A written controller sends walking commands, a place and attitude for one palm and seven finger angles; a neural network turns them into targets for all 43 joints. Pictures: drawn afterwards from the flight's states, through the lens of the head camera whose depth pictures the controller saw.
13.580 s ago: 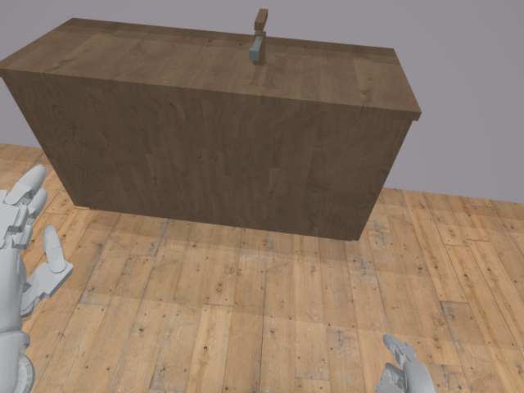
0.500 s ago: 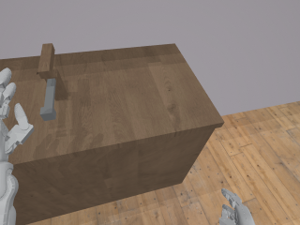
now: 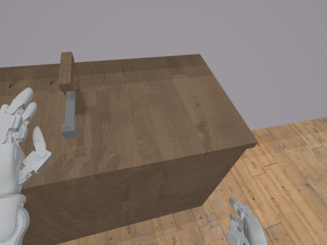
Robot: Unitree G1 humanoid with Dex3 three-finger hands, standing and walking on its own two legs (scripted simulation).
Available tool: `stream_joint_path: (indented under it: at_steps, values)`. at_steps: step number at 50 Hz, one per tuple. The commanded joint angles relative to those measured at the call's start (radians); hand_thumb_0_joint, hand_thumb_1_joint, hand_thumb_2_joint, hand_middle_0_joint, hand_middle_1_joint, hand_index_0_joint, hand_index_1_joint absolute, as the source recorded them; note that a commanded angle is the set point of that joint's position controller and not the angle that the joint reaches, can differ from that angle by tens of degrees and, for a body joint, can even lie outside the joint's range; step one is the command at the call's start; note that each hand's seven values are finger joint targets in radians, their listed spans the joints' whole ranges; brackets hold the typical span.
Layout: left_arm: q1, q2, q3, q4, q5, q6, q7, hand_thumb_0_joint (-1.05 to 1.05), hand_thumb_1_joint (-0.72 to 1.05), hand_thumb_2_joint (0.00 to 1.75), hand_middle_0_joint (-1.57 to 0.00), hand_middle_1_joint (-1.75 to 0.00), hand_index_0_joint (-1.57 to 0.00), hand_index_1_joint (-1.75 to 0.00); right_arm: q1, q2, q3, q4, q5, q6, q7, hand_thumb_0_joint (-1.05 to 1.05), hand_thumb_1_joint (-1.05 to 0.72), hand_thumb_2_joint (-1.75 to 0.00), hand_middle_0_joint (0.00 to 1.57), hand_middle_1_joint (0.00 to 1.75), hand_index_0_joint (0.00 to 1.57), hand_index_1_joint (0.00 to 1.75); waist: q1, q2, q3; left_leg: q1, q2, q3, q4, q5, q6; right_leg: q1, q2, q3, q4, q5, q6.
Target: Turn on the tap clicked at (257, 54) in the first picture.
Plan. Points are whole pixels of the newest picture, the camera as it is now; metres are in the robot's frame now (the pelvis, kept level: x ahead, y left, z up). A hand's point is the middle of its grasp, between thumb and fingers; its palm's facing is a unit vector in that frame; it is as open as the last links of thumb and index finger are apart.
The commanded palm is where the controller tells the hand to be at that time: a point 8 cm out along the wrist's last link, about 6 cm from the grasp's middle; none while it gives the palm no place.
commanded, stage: come to a stop and stand still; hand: left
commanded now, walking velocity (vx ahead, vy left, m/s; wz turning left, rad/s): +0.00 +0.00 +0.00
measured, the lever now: (69, 130) +0.32 +0.27 +0.08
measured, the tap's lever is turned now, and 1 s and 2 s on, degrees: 0 0 0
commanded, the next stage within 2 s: look again from close up in 0.32 s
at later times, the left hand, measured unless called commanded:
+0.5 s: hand (30, 149) +0.22 +0.27 +0.16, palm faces +0.37 -0.86 -0.34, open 7.4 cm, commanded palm +0.16 +0.30 +0.17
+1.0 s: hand (37, 151) +0.22 +0.25 +0.17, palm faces +0.39 -0.86 -0.34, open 7.4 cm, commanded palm +0.16 +0.28 +0.17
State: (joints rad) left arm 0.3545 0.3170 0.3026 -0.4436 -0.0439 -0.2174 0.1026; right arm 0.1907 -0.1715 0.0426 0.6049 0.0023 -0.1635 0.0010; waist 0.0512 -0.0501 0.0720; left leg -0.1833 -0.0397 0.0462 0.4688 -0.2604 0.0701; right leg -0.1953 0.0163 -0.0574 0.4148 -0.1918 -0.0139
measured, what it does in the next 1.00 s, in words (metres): stands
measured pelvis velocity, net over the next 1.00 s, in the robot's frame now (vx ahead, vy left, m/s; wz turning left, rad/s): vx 0.00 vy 0.00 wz -0.01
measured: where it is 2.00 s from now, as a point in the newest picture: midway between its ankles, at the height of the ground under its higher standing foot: outside the picture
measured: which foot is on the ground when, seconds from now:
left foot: down 0.00-1.00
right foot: down 0.00-1.00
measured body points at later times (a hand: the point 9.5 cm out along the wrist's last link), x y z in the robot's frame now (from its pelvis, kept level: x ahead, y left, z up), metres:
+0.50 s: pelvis +0.00 +0.02 +0.00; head +0.03 +0.06 +0.45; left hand +0.20 +0.31 +0.18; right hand +0.18 -0.20 -0.07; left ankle +0.00 +0.07 -0.74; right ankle +0.02 -0.11 -0.74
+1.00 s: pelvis +0.00 +0.00 +0.00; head +0.02 +0.03 +0.45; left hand +0.19 +0.30 +0.19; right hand +0.18 -0.21 -0.07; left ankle +0.00 +0.07 -0.74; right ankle +0.02 -0.11 -0.74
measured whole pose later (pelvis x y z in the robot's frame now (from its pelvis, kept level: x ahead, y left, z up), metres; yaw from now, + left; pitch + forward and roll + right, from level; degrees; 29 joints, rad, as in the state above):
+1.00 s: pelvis +0.00 +0.00 +0.00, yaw -1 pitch -2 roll -1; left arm 0.39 0.37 0.36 -0.48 -0.06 -0.21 0.10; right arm 0.19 -0.18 0.02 0.57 0.01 -0.11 -0.02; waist 0.04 -0.04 0.08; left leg -0.16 -0.05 0.06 0.43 -0.24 0.07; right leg -0.19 0.01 -0.04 0.39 -0.17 -0.01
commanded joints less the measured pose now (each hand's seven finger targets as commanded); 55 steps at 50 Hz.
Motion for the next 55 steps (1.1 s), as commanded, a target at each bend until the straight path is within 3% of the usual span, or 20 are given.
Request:
stream_joint_path:
  at_steps: [1,7,10,12,16,18,21,26,28,33,39,40,41,42,46,47,48,50,55]
  values:
    - [-0.059,0.26,0.202,-0.285,-0.012,-0.081,0.028,0.0,0.9,0.9,-0.2,-0.3,-0.2,-0.3,-0.088,-0.146,-0.072,-0.171,0.005,-0.045,-0.015,0.0,-0.9,-0.9,0.2,0.3,0.2,0.3,-0.018,0.166,-0.198,-0.013,0.12,-0.131,-0.102,0.285,-0.071,0.143,-0.065,0.093,-0.004,0.229,-0.016]
    - [0.035,0.174,0.138,-0.191,-0.023,-0.064,0.004,0.0,0.9,0.9,-0.2,-0.3,-0.2,-0.3,-0.06,-0.149,-0.074,-0.18,0.009,-0.015,-0.011,0.0,-0.9,-0.9,0.2,0.3,0.2,0.3,-0.029,0.126,-0.155,-0.027,0.141,-0.127,-0.128,0.338,-0.099,0.122,-0.048,0.057,-0.008,0.204,-0.006]
    - [0.015,0.185,0.139,-0.193,-0.018,-0.056,0.003,0.0,0.9,0.9,-0.2,-0.3,-0.2,-0.3,-0.059,-0.156,-0.081,-0.188,0.012,-0.004,-0.014,0.0,-0.9,-0.9,0.2,0.3,0.2,0.3,-0.029,0.095,-0.149,-0.042,0.149,-0.131,-0.137,0.308,-0.102,0.131,-0.052,0.058,-0.014,0.187,-0.001]
    - [-0.005,0.173,0.121,-0.201,-0.017,-0.051,0.003,0.0,0.9,0.9,-0.2,-0.3,-0.2,-0.3,-0.066,-0.158,-0.078,-0.187,0.011,0.001,-0.018,0.0,-0.9,-0.9,0.2,0.3,0.2,0.3,-0.031,0.108,-0.148,-0.028,0.141,-0.128,-0.144,0.312,-0.109,0.118,-0.047,0.051,-0.014,0.181,0.0]
    - [-0.064,0.234,0.159,-0.306,-0.007,-0.059,0.017,0.0,0.9,0.9,-0.2,-0.3,-0.2,-0.3,-0.089,-0.156,-0.079,-0.195,0.014,-0.004,-0.025,0.0,-0.9,-0.9,0.2,0.3,0.2,0.3,-0.025,0.141,-0.184,0.0,0.134,-0.126,-0.131,0.293,-0.105,0.135,-0.053,0.061,-0.008,0.191,-0.002]
    - [-0.067,0.218,0.142,-0.324,-0.007,-0.066,0.018,0.0,0.9,0.9,-0.2,-0.3,-0.2,-0.3,-0.082,-0.158,-0.083,-0.198,0.01,-0.007,-0.025,0.0,-0.9,-0.9,0.2,0.3,0.2,0.3,-0.025,0.154,-0.194,-0.002,0.133,-0.136,-0.129,0.294,-0.105,0.147,-0.054,0.063,-0.004,0.186,-0.006]
    - [-0.042,0.241,0.172,-0.338,-0.005,-0.07,0.024,0.0,0.9,0.9,-0.2,-0.3,-0.2,-0.3,-0.089,-0.157,-0.084,-0.19,0.011,-0.012,-0.025,0.0,-0.9,-0.9,0.2,0.3,0.2,0.3,-0.023,0.18,-0.198,0.011,0.133,-0.134,-0.123,0.322,-0.112,0.139,-0.05,0.061,0.005,0.183,-0.007]
    - [0.042,0.215,0.174,-0.26,-0.009,-0.063,0.022,0.0,0.9,0.9,-0.2,-0.3,-0.2,-0.3,-0.074,-0.155,-0.087,-0.184,0.012,-0.005,-0.022,0.0,-0.9,-0.9,0.2,0.3,0.2,0.3,-0.024,0.153,-0.173,-0.003,0.142,-0.133,-0.132,0.32,-0.123,0.128,-0.05,0.052,-0.003,0.164,-0.007]
    - [0.058,0.196,0.161,-0.217,-0.014,-0.056,0.017,0.0,0.9,0.9,-0.2,-0.3,-0.2,-0.3,-0.062,-0.156,-0.089,-0.187,0.013,0.005,-0.021,0.0,-0.9,-0.9,0.2,0.3,0.2,0.3,-0.026,0.109,-0.158,-0.037,0.147,-0.136,-0.142,0.279,-0.119,0.145,-0.053,0.054,-0.012,0.156,-0.005]
    - [0.032,0.188,0.144,-0.194,-0.013,-0.049,0.014,0.0,0.9,0.9,-0.2,-0.3,-0.2,-0.3,-0.069,-0.157,-0.085,-0.189,0.016,0.013,-0.027,0.0,-0.9,-0.9,0.2,0.3,0.2,0.3,-0.028,0.085,-0.127,-0.076,0.138,-0.136,-0.17,0.152,-0.103,0.146,-0.058,0.066,-0.033,0.137,-0.002]
    - [-0.049,0.206,0.138,-0.27,-0.003,-0.059,0.022,0.0,0.9,0.9,-0.2,-0.3,-0.2,-0.3,-0.083,-0.16,-0.082,-0.191,0.013,-0.002,-0.033,0.0,-0.9,-0.9,0.2,0.3,0.2,0.3,-0.025,0.143,-0.135,-0.091,0.13,-0.136,-0.182,0.058,-0.075,0.165,-0.057,0.082,-0.026,0.118,-0.002]
    - [-0.049,0.21,0.143,-0.279,-0.002,-0.061,0.024,0.0,0.9,0.9,-0.2,-0.3,-0.2,-0.3,-0.082,-0.156,-0.083,-0.19,0.013,-0.005,-0.034,0.0,-0.9,-0.9,0.2,0.3,0.2,0.3,-0.024,0.129,-0.145,-0.085,0.129,-0.135,-0.17,0.065,-0.069,0.172,-0.062,0.085,-0.029,0.133,-0.003]
    - [-0.049,0.228,0.158,-0.294,-0.001,-0.06,0.027,0.0,0.9,0.9,-0.2,-0.3,-0.2,-0.3,-0.095,-0.155,-0.08,-0.187,0.015,-0.008,-0.035,0.0,-0.9,-0.9,0.2,0.3,0.2,0.3,-0.024,0.153,-0.147,-0.069,0.122,-0.133,-0.166,0.079,-0.075,0.16,-0.06,0.089,-0.03,0.141,-0.005]
    - [-0.047,0.202,0.14,-0.275,-0.007,-0.059,0.025,0.0,0.9,0.9,-0.2,-0.3,-0.2,-0.3,-0.084,-0.153,-0.076,-0.183,0.01,-0.005,-0.034,0.0,-0.9,-0.9,0.2,0.3,0.2,0.3,-0.024,0.137,-0.144,-0.072,0.124,-0.141,-0.182,0.086,-0.082,0.16,-0.049,0.078,-0.031,0.129,-0.003]
    - [-0.026,0.214,0.163,-0.248,-0.013,-0.05,0.022,0.0,0.9,0.9,-0.2,-0.3,-0.2,-0.3,-0.086,-0.147,-0.083,-0.184,0.018,-0.002,-0.031,0.0,-0.9,-0.9,0.2,0.3,0.2,0.3,-0.025,0.142,-0.134,-0.015,0.152,-0.149,-0.18,0.196,-0.109,0.108,-0.03,0.069,-0.023,0.127,0.003]
    - [-0.031,0.184,0.134,-0.235,-0.018,-0.047,0.016,0.0,0.9,0.9,-0.2,-0.3,-0.2,-0.3,-0.078,-0.149,-0.082,-0.183,0.013,0.005,-0.028,0.0,-0.9,-0.9,0.2,0.3,0.2,0.3,-0.028,0.154,-0.124,-0.028,0.162,-0.155,-0.193,0.205,-0.111,0.105,-0.024,0.06,-0.013,0.108,0.005]
    - [-0.03,0.203,0.153,-0.227,-0.018,-0.045,0.016,0.0,0.9,0.9,-0.2,-0.3,-0.2,-0.3,-0.077,-0.148,-0.089,-0.189,0.016,0.006,-0.027,0.0,-0.9,-0.9,0.2,0.3,0.2,0.3,-0.026,0.137,-0.129,-0.025,0.179,-0.16,-0.186,0.225,-0.111,0.108,-0.027,0.064,-0.011,0.104,0.006]
    - [-0.015,0.189,0.145,-0.206,-0.02,-0.038,0.01,0.0,0.9,0.9,-0.2,-0.3,-0.2,-0.3,-0.071,-0.15,-0.094,-0.194,0.018,0.013,-0.022,0.0,-0.9,-0.9,0.2,0.3,0.2,0.3,-0.028,0.118,-0.13,-0.031,0.186,-0.147,-0.171,0.236,-0.103,0.109,-0.031,0.067,-0.014,0.112,0.005]
    - [-0.004,0.201,0.151,-0.251,-0.026,-0.03,0.002,0.0,0.9,0.9,-0.2,-0.3,-0.2,-0.3,-0.078,-0.15,-0.101,-0.208,0.018,0.021,-0.015,0.0,-0.9,-0.9,0.2,0.3,0.2,0.3,-0.028,0.127,-0.152,-0.027,0.204,-0.137,-0.138,0.262,-0.089,0.104,-0.036,0.068,-0.006,0.128,0.005]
